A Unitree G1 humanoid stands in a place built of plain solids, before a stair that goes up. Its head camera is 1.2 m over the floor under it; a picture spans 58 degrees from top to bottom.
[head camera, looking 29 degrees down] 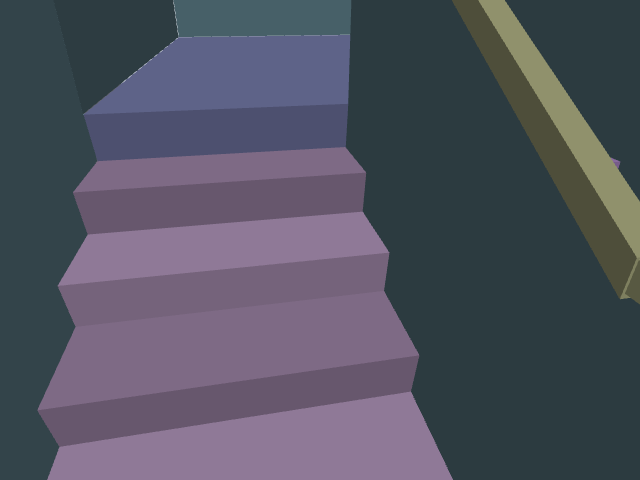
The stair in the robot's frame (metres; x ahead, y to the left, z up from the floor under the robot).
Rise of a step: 0.17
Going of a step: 0.30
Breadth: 1.00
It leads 11 degrees to the left of straight ahead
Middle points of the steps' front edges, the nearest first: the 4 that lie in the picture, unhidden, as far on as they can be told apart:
0.83 0.21 0.31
1.12 0.26 0.48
1.41 0.32 0.65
1.71 0.38 0.83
